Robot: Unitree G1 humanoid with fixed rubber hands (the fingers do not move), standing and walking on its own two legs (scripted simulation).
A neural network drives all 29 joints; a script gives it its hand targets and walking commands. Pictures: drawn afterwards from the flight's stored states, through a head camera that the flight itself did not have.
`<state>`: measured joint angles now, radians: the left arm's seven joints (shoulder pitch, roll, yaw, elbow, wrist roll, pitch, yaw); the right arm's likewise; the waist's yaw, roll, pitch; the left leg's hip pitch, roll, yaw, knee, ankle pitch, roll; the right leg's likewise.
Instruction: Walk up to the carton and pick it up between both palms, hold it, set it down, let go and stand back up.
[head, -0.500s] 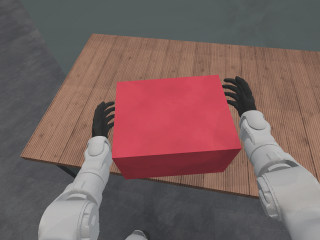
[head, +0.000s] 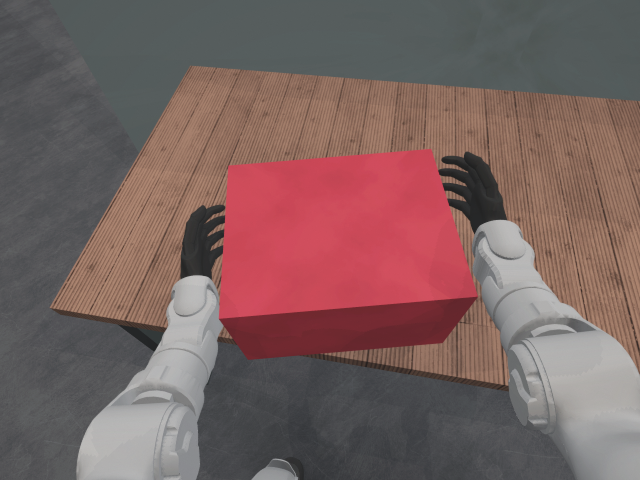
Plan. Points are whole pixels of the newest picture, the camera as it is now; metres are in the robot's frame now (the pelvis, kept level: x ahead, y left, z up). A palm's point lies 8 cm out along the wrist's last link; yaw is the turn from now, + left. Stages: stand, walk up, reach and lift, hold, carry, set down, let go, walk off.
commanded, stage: reach and lift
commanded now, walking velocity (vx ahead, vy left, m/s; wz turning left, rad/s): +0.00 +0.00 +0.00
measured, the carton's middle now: (337, 256) +0.43 +0.07 -0.02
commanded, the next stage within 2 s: none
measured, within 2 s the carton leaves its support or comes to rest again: leaves its support in 0.66 s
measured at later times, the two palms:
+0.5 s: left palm (195, 277) +0.34 +0.24 +0.01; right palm (486, 223) +0.46 -0.11 +0.05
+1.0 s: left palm (195, 257) +0.35 +0.24 +0.05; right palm (512, 214) +0.45 -0.12 +0.10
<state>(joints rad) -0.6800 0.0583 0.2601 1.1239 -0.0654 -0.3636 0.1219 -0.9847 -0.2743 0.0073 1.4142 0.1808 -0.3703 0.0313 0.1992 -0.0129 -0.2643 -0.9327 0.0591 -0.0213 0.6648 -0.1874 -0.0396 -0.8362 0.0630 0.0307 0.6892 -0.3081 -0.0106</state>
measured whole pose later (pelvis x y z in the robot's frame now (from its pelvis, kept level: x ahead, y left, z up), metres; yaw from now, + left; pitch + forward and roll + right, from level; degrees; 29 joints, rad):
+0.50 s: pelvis +0.02 +0.00 +0.02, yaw +1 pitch +23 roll -1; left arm -0.55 0.04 0.30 1.09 0.01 -0.46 0.10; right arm -0.84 -0.20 -0.22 1.36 -0.10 -0.48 0.02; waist 0.15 -0.02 -0.22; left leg -0.74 0.05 -0.03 0.46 -0.12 -0.04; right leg -0.62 0.05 0.02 0.46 -0.23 -0.01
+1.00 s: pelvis +0.03 +0.00 +0.04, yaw +3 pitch +15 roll -1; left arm -0.49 0.06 0.22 0.98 -0.03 -0.34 0.10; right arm -0.74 -0.18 -0.09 1.22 0.05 -0.37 -0.02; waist 0.08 -0.03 -0.19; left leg -0.53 0.04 -0.04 0.37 -0.10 -0.04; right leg -0.40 0.04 0.00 0.34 -0.21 -0.01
